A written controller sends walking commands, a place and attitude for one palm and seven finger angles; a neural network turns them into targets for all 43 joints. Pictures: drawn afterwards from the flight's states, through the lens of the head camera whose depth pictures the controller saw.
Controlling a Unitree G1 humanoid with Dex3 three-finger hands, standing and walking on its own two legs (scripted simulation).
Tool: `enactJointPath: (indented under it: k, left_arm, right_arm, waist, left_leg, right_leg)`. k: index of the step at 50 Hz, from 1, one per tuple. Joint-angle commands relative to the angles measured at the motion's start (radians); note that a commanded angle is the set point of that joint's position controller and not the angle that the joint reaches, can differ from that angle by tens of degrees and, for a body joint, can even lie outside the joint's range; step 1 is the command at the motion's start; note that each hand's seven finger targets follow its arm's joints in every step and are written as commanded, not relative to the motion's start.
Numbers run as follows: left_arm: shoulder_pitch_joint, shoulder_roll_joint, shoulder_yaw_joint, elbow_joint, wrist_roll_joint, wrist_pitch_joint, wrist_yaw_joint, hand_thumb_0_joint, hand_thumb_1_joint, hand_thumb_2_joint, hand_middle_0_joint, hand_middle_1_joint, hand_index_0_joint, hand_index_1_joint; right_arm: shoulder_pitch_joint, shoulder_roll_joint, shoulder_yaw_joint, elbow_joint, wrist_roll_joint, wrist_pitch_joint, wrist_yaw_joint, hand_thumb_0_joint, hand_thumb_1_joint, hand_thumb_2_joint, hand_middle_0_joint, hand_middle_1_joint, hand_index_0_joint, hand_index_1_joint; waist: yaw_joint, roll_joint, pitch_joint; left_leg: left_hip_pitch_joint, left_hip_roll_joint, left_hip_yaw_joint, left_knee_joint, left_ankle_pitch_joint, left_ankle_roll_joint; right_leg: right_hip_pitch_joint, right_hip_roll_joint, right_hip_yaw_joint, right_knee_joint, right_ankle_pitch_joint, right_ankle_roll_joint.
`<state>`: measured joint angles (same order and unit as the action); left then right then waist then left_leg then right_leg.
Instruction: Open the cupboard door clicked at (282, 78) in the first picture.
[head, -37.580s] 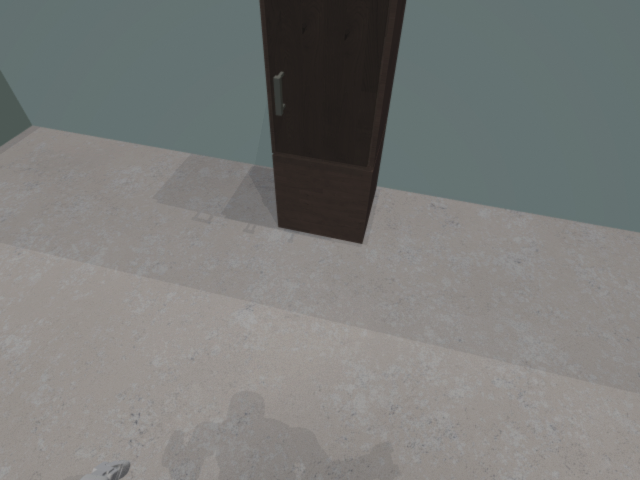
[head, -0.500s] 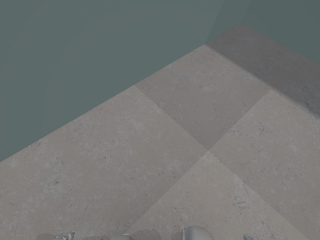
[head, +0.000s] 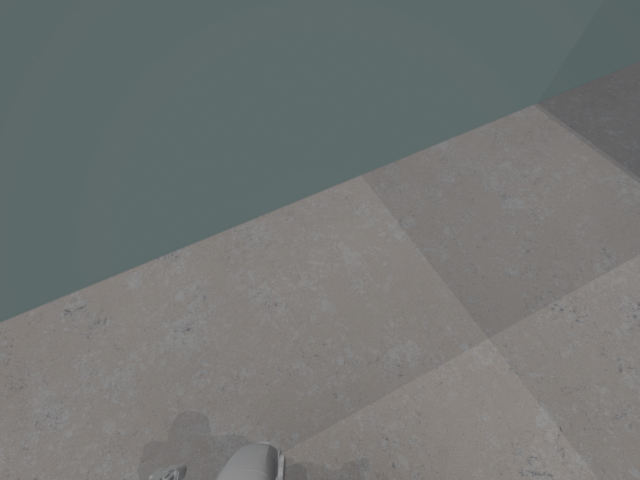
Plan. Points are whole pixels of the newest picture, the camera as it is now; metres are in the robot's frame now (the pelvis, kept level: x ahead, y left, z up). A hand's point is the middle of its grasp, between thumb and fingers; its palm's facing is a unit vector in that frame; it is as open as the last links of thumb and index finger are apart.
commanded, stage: turn to face it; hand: left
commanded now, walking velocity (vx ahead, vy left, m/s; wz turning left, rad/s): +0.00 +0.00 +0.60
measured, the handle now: out of the picture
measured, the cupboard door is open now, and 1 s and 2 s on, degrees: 53 53 53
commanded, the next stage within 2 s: none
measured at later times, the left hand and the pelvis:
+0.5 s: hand out of the picture +0.05 +0.23 -0.16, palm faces +0.31 -0.91 -0.28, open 7.4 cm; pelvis +0.02 -0.01 -0.01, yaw +17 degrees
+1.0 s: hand out of the picture -0.02 +0.13 -0.17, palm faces +0.60 -0.76 -0.25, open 7.4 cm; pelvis +0.05 -0.07 -0.01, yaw +37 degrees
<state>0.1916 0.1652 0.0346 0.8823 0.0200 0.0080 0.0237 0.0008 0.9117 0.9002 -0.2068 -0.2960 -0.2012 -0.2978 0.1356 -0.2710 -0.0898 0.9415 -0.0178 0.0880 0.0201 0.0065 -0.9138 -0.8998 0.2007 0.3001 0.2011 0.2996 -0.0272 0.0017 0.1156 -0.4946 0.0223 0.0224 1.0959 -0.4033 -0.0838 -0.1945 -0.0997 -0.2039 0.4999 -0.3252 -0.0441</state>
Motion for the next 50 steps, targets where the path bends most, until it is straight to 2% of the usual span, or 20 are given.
enactJointPath:
  k: [1,6,9,10,11,12,13,15,18,25,27,29,30,31,32,35,37,42,47,50]
  left_arm:
    - [0.103,0.207,0.058,-0.029,0.002,-0.026,0.014,0.0,0.9,0.9,-0.2,-0.3,-0.2,-0.3]
    - [0.108,0.236,0.068,-0.02,0.009,-0.021,0.01,0.0,0.9,0.9,-0.2,-0.3,-0.2,-0.3]
    - [0.069,0.259,0.077,-0.026,-0.001,-0.023,0.002,0.0,0.9,0.9,-0.2,-0.3,-0.2,-0.3]
    - [0.042,0.253,0.075,-0.036,-0.008,-0.021,-0.003,0.0,0.9,0.9,-0.2,-0.3,-0.2,-0.3]
    - [0.0,0.187,0.06,-0.078,-0.015,-0.016,-0.012,0.0,0.9,0.9,-0.2,-0.3,-0.2,-0.3]
    - [-0.068,0.168,0.044,-0.12,-0.012,-0.002,-0.007,0.0,0.9,0.9,-0.2,-0.3,-0.2,-0.3]
    - [-0.077,0.195,0.049,-0.129,-0.005,0.01,-0.001,0.0,0.9,0.9,-0.2,-0.3,-0.2,-0.3]
    - [-0.07,0.184,0.058,-0.084,-0.001,0.022,-0.004,0.0,0.9,0.9,-0.2,-0.3,-0.2,-0.3]
    - [-0.014,0.179,0.058,-0.052,-0.002,0.028,-0.017,0.0,0.9,0.9,-0.2,-0.3,-0.2,-0.3]
    - [-0.075,0.16,0.049,-0.087,-0.009,0.023,-0.018,0.0,0.9,0.9,-0.2,-0.3,-0.2,-0.3]
    - [-0.043,0.158,0.048,-0.086,-0.012,0.015,-0.019,0.0,0.9,0.9,-0.2,-0.3,-0.2,-0.3]
    - [0.061,0.182,0.057,-0.06,-0.014,-0.001,-0.016,0.0,0.9,0.9,-0.2,-0.3,-0.2,-0.3]
    - [0.112,0.257,0.073,-0.049,-0.001,-0.016,-0.007,0.0,0.9,0.9,-0.2,-0.3,-0.2,-0.3]
    - [0.124,0.356,0.089,-0.056,0.01,-0.018,0.003,0.0,0.9,0.9,-0.2,-0.3,-0.2,-0.3]
    - [0.105,0.332,0.075,-0.058,0.002,-0.016,0.01,0.0,0.9,0.9,-0.2,-0.3,-0.2,-0.3]
    - [-0.058,0.212,0.044,-0.096,-0.004,-0.01,0.011,0.0,0.9,0.9,-0.2,-0.3,-0.2,-0.3]
    - [-0.06,0.192,0.042,-0.099,-0.002,-0.016,0.011,0.0,0.9,0.9,-0.2,-0.3,-0.2,-0.3]
    - [0.054,0.219,0.057,-0.061,0.001,-0.021,0.013,0.0,0.9,0.9,-0.2,-0.3,-0.2,-0.3]
    - [0.092,0.242,0.071,-0.036,0.009,-0.019,0.009,0.0,0.9,0.9,-0.2,-0.3,-0.2,-0.3]
    - [0.065,0.253,0.079,-0.034,0.004,-0.017,0.004,0.0,0.9,0.9,-0.2,-0.3,-0.2,-0.3]
  right_arm:
    - [-0.092,-0.02,0.006,-0.092,0.004,-0.028,0.008,0.0,-0.9,-0.9,0.2,0.3,0.2,0.3]
    - [-0.117,-0.017,0.015,-0.117,0.008,-0.041,0.008,0.0,-0.9,-0.9,0.2,0.3,0.2,0.3]
    - [-0.019,-0.051,0.007,-0.101,0.003,-0.052,0.003,0.0,-0.9,-0.9,0.2,0.3,0.2,0.3]
    - [0.071,-0.096,-0.007,-0.077,-0.002,-0.058,0.001,0.0,-0.9,-0.9,0.2,0.3,0.2,0.3]
    - [0.15,-0.213,-0.037,-0.068,-0.01,-0.066,-0.004,0.0,-0.9,-0.9,0.2,0.3,0.2,0.3]
    - [0.199,-0.267,-0.043,-0.052,-0.002,-0.059,-0.015,0.0,-0.9,-0.9,0.2,0.3,0.2,0.3]
    - [0.174,-0.253,-0.035,-0.052,-0.002,-0.055,-0.02,0.0,-0.9,-0.9,0.2,0.3,0.2,0.3]
    - [0.06,-0.196,-0.023,-0.088,-0.005,-0.064,-0.038,0.0,-0.9,-0.9,0.2,0.3,0.2,0.3]
    - [0.008,-0.166,-0.009,-0.101,-0.002,-0.075,-0.039,0.0,-0.9,-0.9,0.2,0.3,0.2,0.3]
    - [0.029,-0.179,-0.023,-0.091,-0.009,-0.07,-0.029,0.0,-0.9,-0.9,0.2,0.3,0.2,0.3]
    - [0.003,-0.182,-0.028,-0.098,-0.008,-0.064,-0.029,0.0,-0.9,-0.9,0.2,0.3,0.2,0.3]
    - [-0.037,-0.169,-0.031,-0.115,0.002,-0.06,-0.03,0.0,-0.9,-0.9,0.2,0.3,0.2,0.3]
    - [-0.021,-0.106,-0.025,-0.125,0.014,-0.063,-0.024,0.0,-0.9,-0.9,0.2,0.3,0.2,0.3]
    - [-0.028,-0.051,-0.016,-0.155,0.015,-0.064,-0.02,0.0,-0.9,-0.9,0.2,0.3,0.2,0.3]
    - [-0.032,-0.099,-0.022,-0.145,0.008,-0.055,-0.018,0.0,-0.9,-0.9,0.2,0.3,0.2,0.3]
    - [0.006,-0.075,-0.022,-0.084,-0.001,-0.029,-0.002,0.0,-0.9,-0.9,0.2,0.3,0.2,0.3]
    - [0.02,-0.048,-0.013,-0.073,0.001,-0.024,0.007,0.0,-0.9,-0.9,0.2,0.3,0.2,0.3]
    - [-0.051,-0.022,0.001,-0.085,0.005,-0.027,0.01,0.0,-0.9,-0.9,0.2,0.3,0.2,0.3]
    - [-0.084,-0.012,0.012,-0.105,0.008,-0.044,0.009,0.0,-0.9,-0.9,0.2,0.3,0.2,0.3]
    - [-0.025,-0.031,0.008,-0.097,0.007,-0.049,0.005,0.0,-0.9,-0.9,0.2,0.3,0.2,0.3]
  waist:
    - [0.067,-0.166,-0.143]
    - [0.077,-0.197,-0.155]
    - [0.011,-0.155,-0.198]
    - [-0.045,-0.072,-0.245]
    - [-0.09,0.228,-0.273]
    - [-0.102,0.27,-0.262]
    - [-0.079,0.133,-0.228]
    - [-0.028,0.187,-0.166]
    - [0.021,0.123,-0.155]
    - [0.008,0.175,-0.146]
    - [0.022,0.204,-0.159]
    - [0.077,0.134,-0.185]
    - [0.099,-0.08,-0.227]
    - [0.114,-0.371,-0.221]
    - [0.101,-0.288,-0.2]
    - [0.007,-0.229,-0.101]
    - [-0.003,-0.229,-0.1]
    - [0.054,-0.146,-0.134]
    - [0.081,-0.196,-0.157]
    - [0.039,-0.188,-0.176]
  left_leg:
    - [-0.061,0.012,0.04,-0.145,-0.026,-0.001]
    - [0.041,0.003,0.084,-0.35,-0.048,0.034]
    - [0.246,-0.025,0.11,-0.556,0.112,0.064]
    - [0.437,0.018,0.058,-0.646,0.314,0.097]
    - [0.622,0.292,-0.312,-0.687,0.675,0.227]
    - [0.608,0.431,-0.464,-0.691,0.988,0.351]
    - [0.535,0.434,-0.368,-0.69,0.832,0.364]
    - [0.425,0.308,-0.303,-0.714,0.745,0.294]
    - [0.375,0.215,-0.2,-0.723,0.691,0.237]
    - [0.301,0.183,-0.252,-0.711,0.543,0.233]
    - [0.255,0.169,-0.282,-0.674,0.532,0.22]
    - [0.139,0.116,-0.27,-0.573,0.414,0.167]
    - [-0.007,0.014,-0.18,-0.413,0.161,0.096]
    - [-0.127,-0.105,-0.035,-0.134,-0.238,0.031]
    - [-0.102,-0.038,-0.099,0.069,-0.248,0.047]
    - [-0.092,0.013,-0.069,0.212,-0.039,0.023]
    - [-0.075,0.014,-0.033,0.144,0.008,0.011]
    - [-0.046,0.012,0.033,-0.113,-0.024,0.0]
    - [0.034,0.0,0.081,-0.333,-0.061,0.026]
    - [0.173,-0.008,0.098,-0.483,0.049,0.048]
  right_leg:
    - [0.234,-0.251,0.125,-0.093,0.707,-0.061]
    - [0.232,-0.29,0.097,-0.028,0.756,-0.072]
    - [0.139,-0.273,0.022,0.123,0.754,-0.019]
    - [0.006,-0.241,-0.011,0.279,0.627,0.03]
    - [-0.305,-0.078,-0.027,0.528,-0.051,0.11]
    - [-0.436,-0.017,0.104,0.669,-0.356,0.123]
    - [-0.426,-0.044,0.183,0.699,-0.328,0.111]
    - [-0.421,-0.041,0.208,0.707,-0.187,0.129]
    - [-0.365,-0.012,0.2,0.671,-0.077,0.138]
    - [-0.23,0.043,0.165,0.356,-0.105,0.137]
    - [-0.13,0.077,0.15,0.226,-0.088,0.129]
    - [0.084,0.072,0.15,-0.023,0.101,0.122]
    - [0.252,-0.111,0.316,-0.176,0.16,0.078]
    - [0.25,-0.393,0.588,-0.22,0.336,-0.046]
    - [0.127,-0.425,0.544,-0.2,0.373,-0.113]
    - [-0.002,-0.244,0.288,-0.177,0.332,-0.065]
    - [0.017,-0.211,0.179,-0.168,0.404,-0.042]
    - [0.17,-0.251,0.129,-0.125,0.551,-0.063]
    - [0.214,-0.292,0.106,-0.054,0.676,-0.078]
    - [0.138,-0.297,0.063,0.021,0.611,-0.043]
